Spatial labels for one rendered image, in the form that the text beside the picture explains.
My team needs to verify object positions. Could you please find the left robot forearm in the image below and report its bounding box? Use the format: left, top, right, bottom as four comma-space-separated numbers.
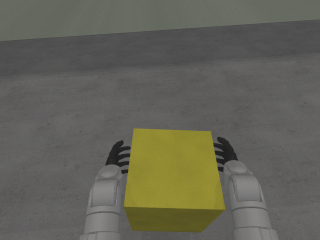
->
79, 164, 124, 240

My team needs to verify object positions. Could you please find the carton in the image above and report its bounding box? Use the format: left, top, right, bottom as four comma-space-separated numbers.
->
123, 128, 226, 233

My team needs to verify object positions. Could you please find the right robot forearm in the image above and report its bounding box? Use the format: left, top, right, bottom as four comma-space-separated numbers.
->
223, 160, 279, 240

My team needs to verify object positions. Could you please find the robot right hand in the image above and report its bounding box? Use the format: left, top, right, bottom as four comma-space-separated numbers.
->
213, 137, 238, 172

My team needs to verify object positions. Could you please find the robot left hand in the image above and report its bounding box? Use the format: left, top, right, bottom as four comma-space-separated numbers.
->
105, 140, 131, 174

